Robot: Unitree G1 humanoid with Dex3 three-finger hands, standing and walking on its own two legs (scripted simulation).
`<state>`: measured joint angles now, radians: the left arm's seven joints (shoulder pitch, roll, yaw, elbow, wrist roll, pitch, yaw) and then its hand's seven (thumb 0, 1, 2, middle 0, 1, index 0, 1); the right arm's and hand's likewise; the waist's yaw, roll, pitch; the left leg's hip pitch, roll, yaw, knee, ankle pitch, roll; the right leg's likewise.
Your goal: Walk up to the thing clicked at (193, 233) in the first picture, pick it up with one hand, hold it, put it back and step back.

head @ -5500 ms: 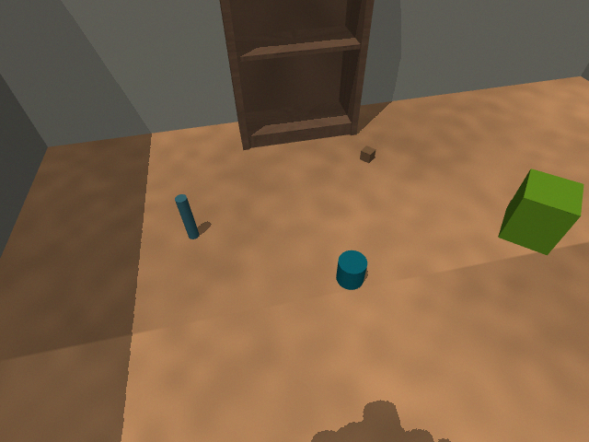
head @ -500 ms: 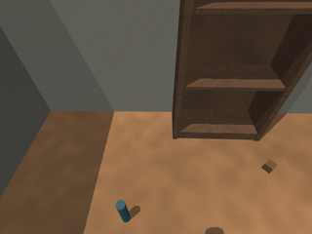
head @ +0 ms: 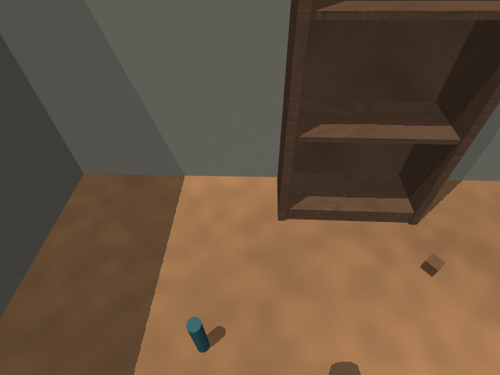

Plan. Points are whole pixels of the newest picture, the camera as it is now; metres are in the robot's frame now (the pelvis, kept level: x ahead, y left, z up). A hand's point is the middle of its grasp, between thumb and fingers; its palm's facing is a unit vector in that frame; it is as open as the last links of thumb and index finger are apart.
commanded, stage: stand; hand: left
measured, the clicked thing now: (198, 335) +0.39 +0.21 -0.66
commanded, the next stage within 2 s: go down in 1.88 s
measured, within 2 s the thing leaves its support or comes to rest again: neither
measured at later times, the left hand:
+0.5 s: hand out of the picture +0.05 +0.25 -0.16, palm faces -0.02 -0.94 -0.34, open 7.4 cm
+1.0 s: hand out of the picture +0.07 +0.25 -0.16, palm faces -0.02 -0.94 -0.34, open 7.4 cm
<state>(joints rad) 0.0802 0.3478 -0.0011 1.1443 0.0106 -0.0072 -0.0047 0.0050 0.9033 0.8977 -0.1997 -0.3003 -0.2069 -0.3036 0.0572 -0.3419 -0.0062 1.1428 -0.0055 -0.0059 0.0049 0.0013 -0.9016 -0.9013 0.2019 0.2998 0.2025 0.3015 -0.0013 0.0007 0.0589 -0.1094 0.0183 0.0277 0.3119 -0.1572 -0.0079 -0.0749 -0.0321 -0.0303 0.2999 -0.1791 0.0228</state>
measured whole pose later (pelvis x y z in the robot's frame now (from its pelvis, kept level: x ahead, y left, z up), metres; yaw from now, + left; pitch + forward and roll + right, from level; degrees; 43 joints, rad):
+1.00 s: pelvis +0.00 -0.01 +0.00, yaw +1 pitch -2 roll +0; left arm 0.11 0.35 0.00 1.13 0.01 -0.01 -0.01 0.00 0.90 0.90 -0.20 -0.30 -0.21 -0.30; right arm 0.10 -0.35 0.00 1.14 -0.01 -0.01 0.01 0.00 -0.90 -0.90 0.20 0.30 0.20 0.30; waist 0.00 0.00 0.05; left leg -0.13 0.03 0.01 0.32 -0.15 -0.02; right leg -0.09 -0.02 -0.04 0.32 -0.18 0.01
